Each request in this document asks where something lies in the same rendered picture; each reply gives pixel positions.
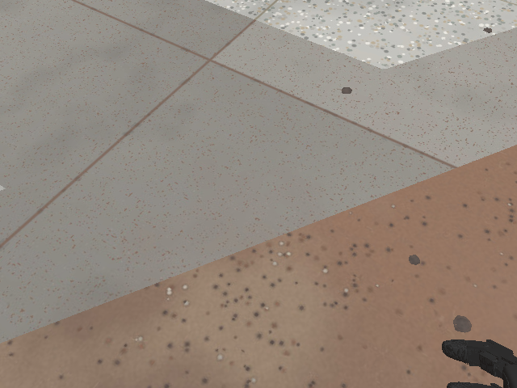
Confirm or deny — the robot right hand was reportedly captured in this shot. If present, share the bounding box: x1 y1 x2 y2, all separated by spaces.
442 339 517 388

